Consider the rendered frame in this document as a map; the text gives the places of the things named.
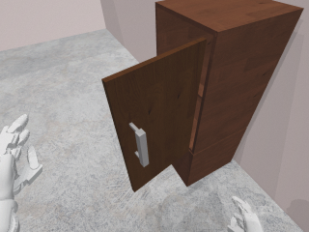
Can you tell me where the right robot hand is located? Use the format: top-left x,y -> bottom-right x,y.
227,196 -> 264,232

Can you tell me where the left robot hand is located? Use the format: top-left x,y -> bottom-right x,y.
0,114 -> 42,200

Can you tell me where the handle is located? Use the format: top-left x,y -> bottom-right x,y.
129,122 -> 149,167

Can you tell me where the cupboard door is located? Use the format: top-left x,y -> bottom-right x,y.
101,37 -> 207,192

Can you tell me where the left robot forearm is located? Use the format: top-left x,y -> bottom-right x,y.
0,199 -> 20,232

